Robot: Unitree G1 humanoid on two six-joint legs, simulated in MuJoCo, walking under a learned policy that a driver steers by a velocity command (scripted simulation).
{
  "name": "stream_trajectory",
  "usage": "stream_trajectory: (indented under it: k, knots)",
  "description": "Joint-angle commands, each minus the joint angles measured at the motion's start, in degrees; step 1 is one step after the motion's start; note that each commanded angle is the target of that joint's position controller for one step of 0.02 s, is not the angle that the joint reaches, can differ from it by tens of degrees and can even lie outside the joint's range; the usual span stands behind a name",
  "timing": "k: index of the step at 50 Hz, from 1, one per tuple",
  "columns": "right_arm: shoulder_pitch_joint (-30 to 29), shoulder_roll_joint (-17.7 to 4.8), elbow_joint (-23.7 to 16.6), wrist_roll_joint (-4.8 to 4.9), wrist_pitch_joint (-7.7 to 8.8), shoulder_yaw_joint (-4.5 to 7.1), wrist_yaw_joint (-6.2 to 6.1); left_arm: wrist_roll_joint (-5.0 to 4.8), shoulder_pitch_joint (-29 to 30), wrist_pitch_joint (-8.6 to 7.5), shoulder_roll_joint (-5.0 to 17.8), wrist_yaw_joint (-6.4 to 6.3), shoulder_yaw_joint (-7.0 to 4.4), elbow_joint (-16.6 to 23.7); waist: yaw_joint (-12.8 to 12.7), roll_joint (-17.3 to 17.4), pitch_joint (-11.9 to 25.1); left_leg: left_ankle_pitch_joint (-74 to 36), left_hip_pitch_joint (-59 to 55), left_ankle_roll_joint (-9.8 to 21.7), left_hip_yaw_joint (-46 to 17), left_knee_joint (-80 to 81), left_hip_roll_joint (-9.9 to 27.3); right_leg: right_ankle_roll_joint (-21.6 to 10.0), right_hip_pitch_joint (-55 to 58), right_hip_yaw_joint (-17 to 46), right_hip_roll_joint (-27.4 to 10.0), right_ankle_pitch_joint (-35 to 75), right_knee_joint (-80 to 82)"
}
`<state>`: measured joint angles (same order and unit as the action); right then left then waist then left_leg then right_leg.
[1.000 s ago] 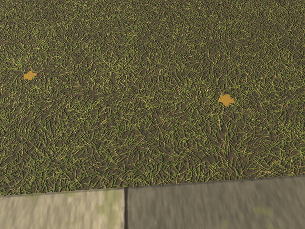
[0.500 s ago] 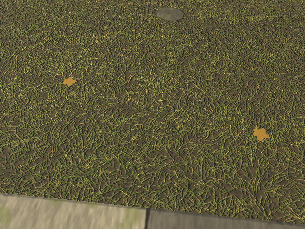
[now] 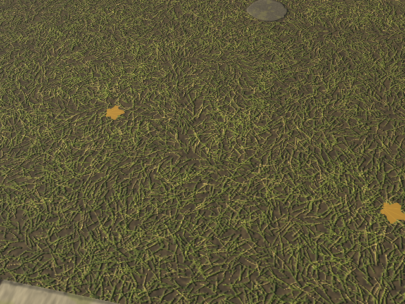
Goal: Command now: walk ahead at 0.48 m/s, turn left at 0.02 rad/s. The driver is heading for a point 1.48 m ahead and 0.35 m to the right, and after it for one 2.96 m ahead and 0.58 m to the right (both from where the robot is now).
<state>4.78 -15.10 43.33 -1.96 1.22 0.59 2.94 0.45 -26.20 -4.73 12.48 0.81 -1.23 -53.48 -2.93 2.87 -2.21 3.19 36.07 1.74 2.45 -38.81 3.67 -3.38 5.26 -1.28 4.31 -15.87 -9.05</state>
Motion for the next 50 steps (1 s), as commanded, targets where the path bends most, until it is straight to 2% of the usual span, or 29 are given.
stream_trajectory:
  k: [1,3,4,5,6,7,8,9,10,11,12,14,17,24,29,31,33,34,35,36,37,38,39,40,41,43,44,47,50]
  knots:
    - [-6.2,-4.0,-5.2,0.16,1.04,0.72,-0.39,0.05,-0.7,-0.59,10.0,-0.56,-2.11,1.2,1.1,-7.2,-3.9,-0.7,-4.4,2.0,1.6,5.6,-2.2,-6.4,-3.4,5.5,-16.1,34.0,0.2]
    - [-1.1,-5.3,-3.5,0.02,1.34,1.41,-1.11,0.39,0.6,-0.31,11.1,-0.92,-2.31,0.7,3.8,-7.8,-0.8,3.6,-11.3,4.0,2.1,7.7,-4.6,-5.0,-0.3,4.4,-16.5,47.8,-7.3]
    - [5.7,-6.3,-1.2,-0.04,1.7,2.03,-1.62,0.63,1.1,0.08,11.4,-1.0,-2.37,0.5,6.7,-7.5,3.1,4.8,-19.0,5.3,2.7,9.6,-6.3,-4.1,0.0,3.3,-15.5,52.9,-15.9]
    - [15.0,-8.1,1.8,-0.69,2.26,2.85,-2.25,0.54,0.9,0.37,11.0,-1.05,-2.17,0.5,10.4,-5.8,8.7,4.4,-31.9,7.0,1.1,11.1,-4.8,-3.2,-5.4,1.4,-13.3,47.8,-28.0]
    - [23.0,-13.0,2.9,-2.15,2.56,4.2,-3.03,-0.41,-1.5,0.36,7.2,-0.79,-1.08,2.5,11.6,2.2,16.8,14.5,-47.8,10.6,-16.3,12.2,9.7,-1.9,-19.7,-1.2,-9.1,26.6,-47.2]
    - [23.1,-15.9,3.2,-1.46,2.17,4.97,-2.74,-0.94,-7.1,0.5,4.3,-0.56,-0.78,2.3,8.5,12.0,22.0,17.3,-55.7,16.7,-42.5,20.1,21.3,-0.8,-35.5,1.0,1.1,-15.0,-63.2]
    - [18.4,-12.3,3.1,0.74,1.84,4.47,-2.44,0.4,-1.2,0.72,9.8,-0.87,-2.17,2.4,7.8,3.7,14.3,19.5,-49.4,14.9,-39.9,22.5,17.8,-1.9,-40.4,6.3,-2.5,-11.3,-65.8]
    - [13.1,-9.0,2.5,1.09,2.05,3.64,-2.37,0.2,2.7,0.31,9.5,-0.56,-2.17,3.6,5.9,1.2,6.4,14.8,-40.4,13.5,-30.3,23.9,15.9,-2.1,-40.3,5.8,-5.1,-5.5,-63.1]
    - [10.8,-6.6,2.6,0.77,2.53,3.05,-2.17,0.16,4.5,0.2,8.1,-0.37,-1.82,3.7,4.6,-0.4,3.5,7.6,-34.7,12.1,-24.3,25.7,13.2,-2.0,-38.0,5.2,-7.1,-2.4,-59.7]
    - [10.4,-5.5,3.2,0.92,2.97,2.69,-2.26,0.79,4.4,0.77,7.6,-0.21,-1.77,3.3,3.2,0.4,2.0,2.2,-31.0,10.8,-19.7,26.7,10.9,-1.5,-35.6,4.8,-8.3,-1.5,-56.9]
    - [10.3,-4.5,3.9,1.0,3.32,2.35,-2.29,1.35,3.2,1.55,6.8,0.12,-1.54,2.7,1.9,1.1,2.1,-0.6,-28.4,10.0,-16.4,27.9,9.3,-0.9,-32.8,4.5,-8.9,-1.1,-54.9]
    - [12.5,-4.9,5.4,1.31,4.28,2.45,-2.17,1.55,3.8,2.56,5.7,0.67,-1.38,2.6,1.4,0.7,2.0,-4.8,-27.4,10.5,-13.8,29.6,8.5,0.1,-32.3,3.4,-9.1,-0.2,-52.8]
    - [15.0,-6.1,7.3,1.8,4.49,2.77,-2.32,1.77,10.9,3.17,5.7,1.27,-1.36,4.5,2.1,-0.1,-1.2,-3.9,-28.2,10.4,-10.7,33.1,7.2,1.6,-38.5,1.9,-10.6,6.3,-46.9]
    - [21.3,-4.8,11.6,1.92,4.59,2.22,-2.73,0.93,23.4,2.18,5.0,1.63,-0.87,7.6,5.0,-0.2,-3.0,-12.3,-34.4,8.6,-5.3,31.1,4.5,2.2,-41.9,-0.4,-9.9,23.2,-30.1]
    - [25.1,-5.5,14.4,0.7,4.21,2.39,-3.88,1.0,31.5,1.75,4.9,1.33,-0.41,10.5,7.7,-0.7,-5.4,-15.8,-42.6,8.9,-6.3,28.3,7.1,0.8,-42.6,-0.4,-8.7,22.8,-19.9]
    - [25.0,-6.2,15.2,0.49,3.98,2.66,-4.36,1.05,32.1,1.17,5.3,1.17,-0.51,10.9,7.4,-1.0,-5.5,-20.0,-45.6,8.6,-6.6,25.9,8.2,-0.4,-41.3,-0.4,-7.9,19.9,-17.0]
    - [23.9,-6.9,15.8,0.29,3.74,2.93,-4.7,1.24,28.6,0.68,6.2,0.78,-1.01,9.8,5.4,-0.8,-4.0,-30.1,-46.4,7.6,-6.1,20.9,8.2,-2.1,-34.8,-1.3,-5.8,15.3,-15.1]
    - [23.4,-7.6,16.0,0.09,3.57,3.14,-4.68,1.39,23.8,0.35,7.1,0.38,-1.52,8.2,3.5,-0.8,-1.3,-36.4,-46.5,7.1,-5.7,14.8,7.6,-3.2,-29.0,-2.0,-4.2,13.4,-14.7]
    - [22.7,-8.2,16.2,0.09,3.24,3.28,-4.53,1.68,15.8,-0.1,8.1,-0.16,-2.16,5.2,0.4,-1.4,3.2,-38.3,-45.4,6.3,-4.4,5.4,5.9,-4.4,-20.2,-3.1,-2.9,14.2,-13.1]
    - [21.7,-7.4,15.8,0.66,3.15,3.05,-4.38,2.56,6.6,-0.54,9.6,-0.79,-2.87,2.3,-3.4,-1.8,7.7,-29.0,-35.7,5.8,-3.2,-6.7,3.7,-5.8,-6.0,-0.8,-6.2,16.7,-14.6]
    - [23.8,-2.7,14.5,0.77,3.34,2.1,-4.27,3.84,-1.8,-0.61,14.3,-1.28,-3.93,0.8,-4.1,-10.3,15.0,2.6,-21.2,5.0,-0.3,-26.3,-1.2,-8.4,9.5,12.7,-20.3,25.7,-21.7]
    - [31.1,-1.0,15.6,3.65,3.52,2.08,-3.98,2.6,-2.8,0.24,15.7,-0.75,-4.57,0.7,-2.3,-18.1,23.3,32.4,-3.5,2.7,-3.0,-44.0,-10.3,-18.0,22.6,36.8,-31.0,27.5,-17.0]
    - [24.1,-5.7,14.6,2.23,3.46,2.98,-4.35,0.5,1.0,0.8,13.0,-0.44,-4.38,0.9,-2.1,-7.2,15.5,26.4,3.2,3.3,-6.7,-42.9,-6.0,-15.9,16.2,32.4,-27.3,19.2,-12.3]
    - [17.2,-5.2,12.8,1.78,3.78,2.88,-3.93,0.39,6.8,0.52,9.5,-0.44,-3.38,1.7,-1.0,-5.9,6.7,20.1,3.6,3.2,-5.9,-38.7,-3.5,-13.4,6.5,24.5,-24.4,19.9,-9.4]
    - [15.2,-4.0,12.5,1.47,3.65,2.72,-3.52,0.91,9.3,0.26,6.9,-0.42,-2.68,1.4,1.0,-4.1,2.4,17.0,0.7,2.9,-5.5,-35.1,-1.9,-11.5,-1.6,19.5,-21.8,24.9,-7.1]
    - [16.3,-2.1,13.0,-0.5,1.67,2.39,-2.47,0.55,8.3,-0.47,4.8,-0.64,-1.79,-0.2,3.8,-6.3,1.6,15.2,-5.6,2.1,-5.0,-30.5,-0.2,-9.0,-9.3,13.8,-18.7,29.0,-4.8]
    - [16.4,-1.1,13.1,-0.7,1.11,2.28,-2.07,0.26,7.3,-1.05,4.7,-0.57,-1.69,-1.2,4.6,-6.5,1.4,14.3,-6.3,1.7,-4.7,-30.0,-0.3,-8.6,-10.8,12.5,-17.8,31.3,-4.3]
    - [10.8,-0.6,11.1,-0.38,0.64,2.16,-1.22,-0.26,5.2,-1.85,6.6,-0.53,-1.94,-2.8,5.2,-6.9,-0.9,7.1,-4.3,0.3,-1.9,-21.1,0.3,-7.3,-13.4,6.8,-14.4,35.4,-1.7]
    - [2.2,-0.3,8.1,0.18,0.96,1.51,-1.07,-0.34,2.6,-1.39,5.5,-0.59,-1.32,-4.0,3.4,-6.6,-2.8,0.1,-3.6,-0.4,0.5,-9.9,0.4,-6.0,-13.5,4.6,-12.2,37.9,-0.6]
